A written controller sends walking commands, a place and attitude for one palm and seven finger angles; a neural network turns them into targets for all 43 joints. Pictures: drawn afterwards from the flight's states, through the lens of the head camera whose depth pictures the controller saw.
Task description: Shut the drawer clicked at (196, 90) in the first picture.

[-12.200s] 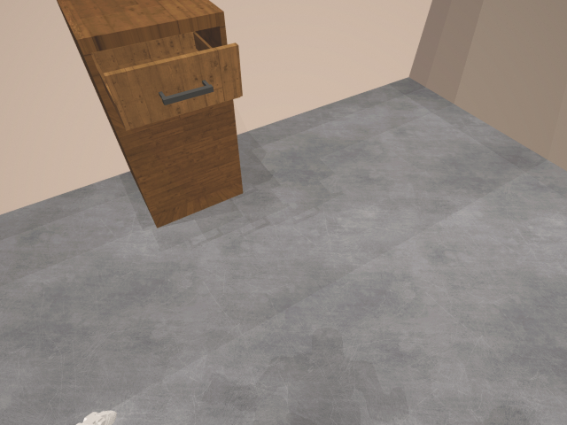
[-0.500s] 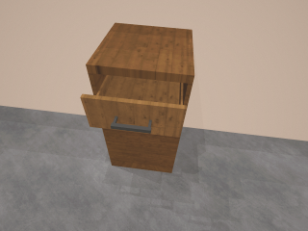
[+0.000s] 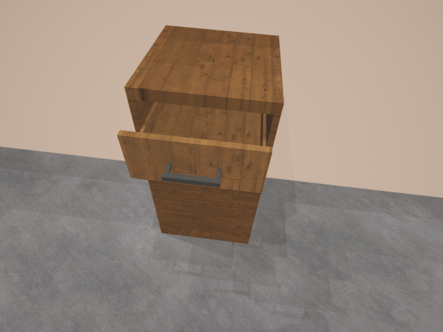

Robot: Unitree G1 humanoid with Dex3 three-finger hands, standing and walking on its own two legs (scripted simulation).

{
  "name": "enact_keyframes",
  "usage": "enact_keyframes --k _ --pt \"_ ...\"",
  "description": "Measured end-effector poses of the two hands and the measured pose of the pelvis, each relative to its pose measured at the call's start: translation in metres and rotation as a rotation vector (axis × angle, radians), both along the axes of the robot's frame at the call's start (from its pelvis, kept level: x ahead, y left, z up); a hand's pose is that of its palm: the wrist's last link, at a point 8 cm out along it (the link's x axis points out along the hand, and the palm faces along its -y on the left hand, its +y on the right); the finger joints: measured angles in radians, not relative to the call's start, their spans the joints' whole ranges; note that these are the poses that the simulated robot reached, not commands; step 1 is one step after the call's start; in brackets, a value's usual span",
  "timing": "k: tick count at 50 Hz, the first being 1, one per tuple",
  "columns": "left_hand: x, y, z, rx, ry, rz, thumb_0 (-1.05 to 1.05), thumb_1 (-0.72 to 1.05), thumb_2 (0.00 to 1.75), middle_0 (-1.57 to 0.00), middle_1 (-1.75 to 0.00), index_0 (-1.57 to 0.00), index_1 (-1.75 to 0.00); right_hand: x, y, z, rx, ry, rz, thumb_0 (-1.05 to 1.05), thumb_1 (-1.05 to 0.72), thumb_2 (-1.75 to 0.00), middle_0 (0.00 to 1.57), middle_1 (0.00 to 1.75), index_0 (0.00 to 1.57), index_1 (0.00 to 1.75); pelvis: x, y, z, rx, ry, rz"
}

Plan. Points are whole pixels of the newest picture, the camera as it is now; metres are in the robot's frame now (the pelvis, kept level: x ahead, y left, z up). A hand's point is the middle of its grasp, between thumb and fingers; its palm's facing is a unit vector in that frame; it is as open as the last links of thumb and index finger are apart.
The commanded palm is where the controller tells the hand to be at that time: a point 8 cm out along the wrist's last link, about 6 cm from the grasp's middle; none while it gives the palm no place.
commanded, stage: come to a stop and stand still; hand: left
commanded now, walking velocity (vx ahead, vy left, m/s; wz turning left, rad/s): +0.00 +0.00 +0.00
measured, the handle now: (192, 174) +0.50 +0.10 -0.07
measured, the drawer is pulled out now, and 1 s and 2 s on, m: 0.15 0.15 0.15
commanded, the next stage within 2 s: look again from close up in 0.36 s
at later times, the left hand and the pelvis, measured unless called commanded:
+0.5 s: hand out of the picture -0.01 +0.15 -0.18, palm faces +0.01 -0.99 -0.14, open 7.4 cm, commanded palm none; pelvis +0.00 -0.01 +0.00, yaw +0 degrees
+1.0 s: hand out of the picture -0.03 +0.14 -0.18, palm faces +0.03 -0.99 -0.14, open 7.4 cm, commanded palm none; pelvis +0.00 -0.01 +0.01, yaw +0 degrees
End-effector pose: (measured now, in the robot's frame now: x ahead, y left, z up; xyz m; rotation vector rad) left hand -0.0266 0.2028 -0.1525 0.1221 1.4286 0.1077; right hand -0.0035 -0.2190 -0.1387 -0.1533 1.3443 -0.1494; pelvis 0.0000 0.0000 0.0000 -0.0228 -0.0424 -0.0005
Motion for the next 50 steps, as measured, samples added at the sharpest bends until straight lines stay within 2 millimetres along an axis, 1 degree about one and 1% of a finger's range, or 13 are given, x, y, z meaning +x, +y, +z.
enact_keyframes --k 6,11,18,26,31,37,50 --pt "0.01 0.017 0.004 0.039 -0.045 0.002 0.01 0.91 0.9 -0.2 -0.3 -0.2 -0.3 0.008 -0.002 -0.003 0.002 -0.04 0.003 0.01 -0.92 -0.9 0.2 0.3 0.2 0.3 0.001 0.002 -0.001 0.005 -0.006 0.002" --pt "0.017 0.021 0.008 0.056 -0.079 -0.001 0.01 0.91 0.9 -0.2 -0.3 -0.19 -0.3 0.012 -0.006 -0.001 0.002 -0.06 0.008 0.01 -0.93 -0.9 0.2 0.3 0.2 0.3 0.0 0.0 0.001 0.013 -0.005 -0.003" --pt "0.017 0.011 0.009 0.037 -0.077 -0.003 0.01 0.91 0.9 -0.19 -0.3 -0.19 -0.3 0.011 -0.011 0.003 0.0 -0.048 0.011 0.01 -0.92 -0.9 0.2 0.3 0.2 0.3 -0.001 -0.005 0.003 0.017 -0.001 -0.006" --pt "0.009 -0.009 0.005 -0.009 -0.044 0.004 0.01 0.91 0.9 -0.2 -0.3 -0.19 -0.3 0.001 -0.012 0.005 0.002 -0.003 0.003 0.0 -0.91 -0.9 0.2 0.3 0.2 0.3 -0.002 -0.011 0.005 0.014 0.0 -0.005" --pt "0.004 -0.016 0.003 -0.025 -0.029 0.012 0.01 0.91 0.9 -0.2 -0.3 -0.19 -0.3 -0.005 -0.01 0.005 0.007 0.018 -0.005 0.0 -0.91 -0.9 0.2 0.3 0.2 0.3 -0.001 -0.012 0.005 0.013 -0.002 -0.004" --pt "0.001 -0.019 0.003 -0.026 -0.022 0.019 0.01 0.91 0.9 -0.2 -0.3 -0.2 -0.3 -0.009 -0.006 0.003 0.015 0.034 -0.013 0.0 -0.91 -0.9 0.2 0.3 0.2 0.3 -0.001 -0.013 0.005 0.012 -0.006 -0.004" --pt "-0.007 -0.014 0.004 -0.012 -0.003 0.032 0.01 0.91 0.9 -0.2 -0.3 -0.19 -0.3 -0.016 0.001 0.002 0.03 0.054 -0.023 0.0 -0.91 -0.9 0.2 0.3 0.2 0.3 -0.002 -0.011 0.006 0.014 -0.001 -0.004"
